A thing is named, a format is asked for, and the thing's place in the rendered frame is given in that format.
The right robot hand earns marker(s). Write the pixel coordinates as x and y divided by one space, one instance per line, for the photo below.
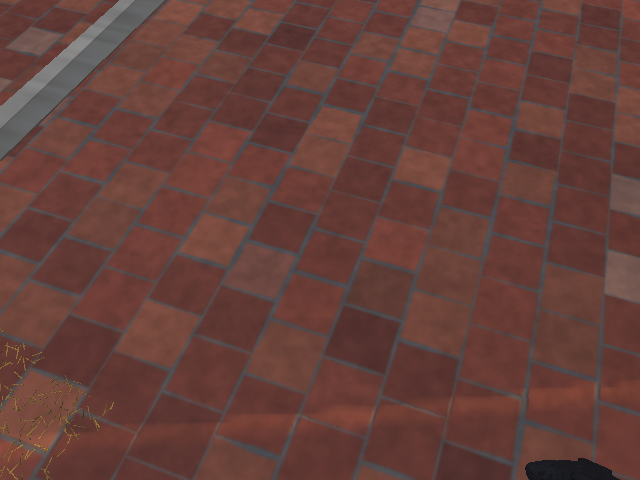
583 469

